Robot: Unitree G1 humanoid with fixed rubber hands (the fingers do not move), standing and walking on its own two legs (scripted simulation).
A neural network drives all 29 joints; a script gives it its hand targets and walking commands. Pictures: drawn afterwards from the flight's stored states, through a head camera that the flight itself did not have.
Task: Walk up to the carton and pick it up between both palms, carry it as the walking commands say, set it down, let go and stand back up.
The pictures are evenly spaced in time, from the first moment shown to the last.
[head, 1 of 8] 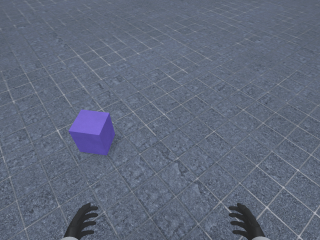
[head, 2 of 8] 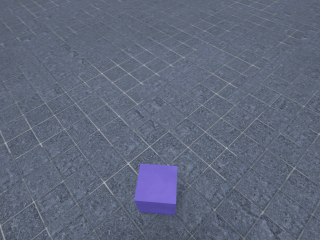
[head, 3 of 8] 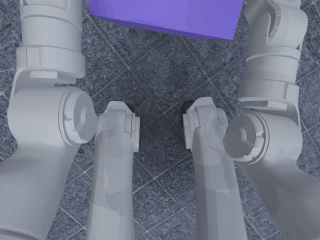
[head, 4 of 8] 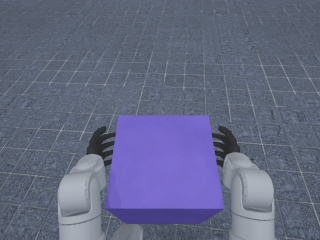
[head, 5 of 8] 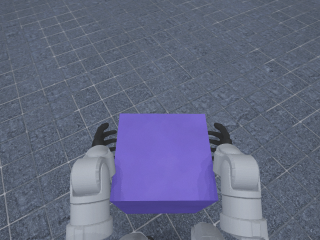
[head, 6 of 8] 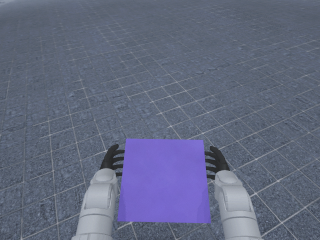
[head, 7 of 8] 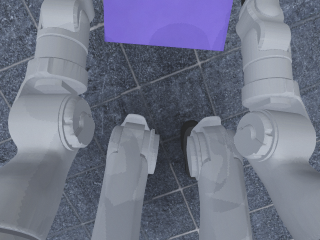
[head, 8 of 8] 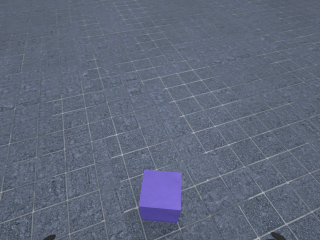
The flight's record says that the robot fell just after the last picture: no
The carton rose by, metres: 0.66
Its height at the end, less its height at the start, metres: +0.00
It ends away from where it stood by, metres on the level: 2.09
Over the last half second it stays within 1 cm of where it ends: yes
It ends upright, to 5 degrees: yes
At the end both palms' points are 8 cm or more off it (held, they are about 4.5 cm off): yes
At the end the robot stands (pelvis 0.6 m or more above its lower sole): yes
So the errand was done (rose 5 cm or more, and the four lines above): yes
